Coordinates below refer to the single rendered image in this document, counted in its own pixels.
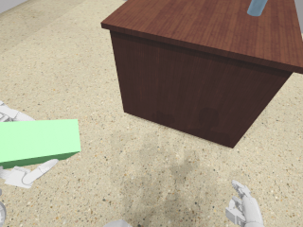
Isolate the right robot hand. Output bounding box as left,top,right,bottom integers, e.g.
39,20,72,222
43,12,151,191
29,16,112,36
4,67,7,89
225,180,263,227

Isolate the table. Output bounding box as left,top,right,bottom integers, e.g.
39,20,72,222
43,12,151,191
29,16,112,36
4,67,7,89
100,0,303,148

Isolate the left robot hand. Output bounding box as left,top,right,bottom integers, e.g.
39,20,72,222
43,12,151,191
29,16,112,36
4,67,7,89
0,100,59,189

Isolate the sponge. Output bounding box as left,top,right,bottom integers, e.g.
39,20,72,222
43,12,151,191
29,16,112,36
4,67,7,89
0,119,81,169

